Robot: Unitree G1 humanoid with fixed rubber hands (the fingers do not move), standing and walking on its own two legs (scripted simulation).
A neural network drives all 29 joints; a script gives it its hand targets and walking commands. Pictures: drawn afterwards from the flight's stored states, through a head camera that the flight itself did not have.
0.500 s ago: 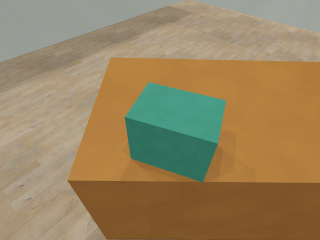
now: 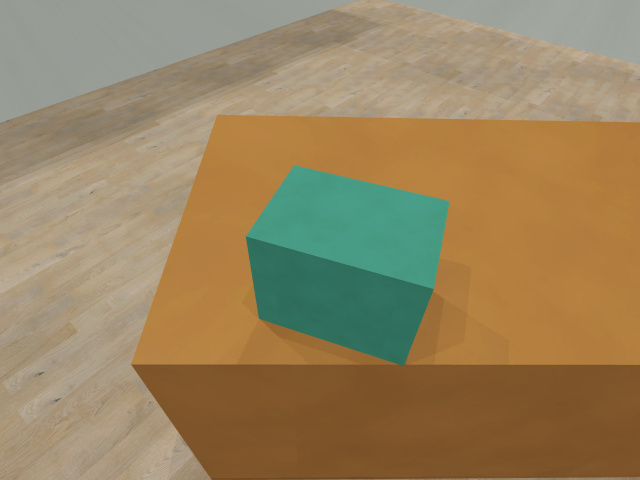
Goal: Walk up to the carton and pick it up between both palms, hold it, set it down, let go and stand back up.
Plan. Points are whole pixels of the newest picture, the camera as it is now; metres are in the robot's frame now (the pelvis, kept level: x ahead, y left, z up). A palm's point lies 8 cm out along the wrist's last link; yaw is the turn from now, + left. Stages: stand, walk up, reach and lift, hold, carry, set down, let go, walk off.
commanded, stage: stand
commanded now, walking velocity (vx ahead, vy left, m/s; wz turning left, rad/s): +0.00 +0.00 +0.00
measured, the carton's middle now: (347, 263) +0.44 -0.02 +0.02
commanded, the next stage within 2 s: none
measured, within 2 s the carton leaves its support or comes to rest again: neither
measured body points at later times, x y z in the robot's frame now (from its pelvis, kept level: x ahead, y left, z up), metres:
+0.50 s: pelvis +0.00 +0.00 +0.00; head +0.01 +0.00 +0.45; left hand +0.09 +0.25 -0.12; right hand +0.09 -0.25 -0.12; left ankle +0.02 +0.12 -0.73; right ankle +0.02 -0.13 -0.73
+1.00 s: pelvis +0.00 +0.00 +0.00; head +0.01 +0.00 +0.45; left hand +0.09 +0.25 -0.12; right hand +0.09 -0.25 -0.12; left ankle +0.02 +0.12 -0.73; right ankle +0.02 -0.13 -0.73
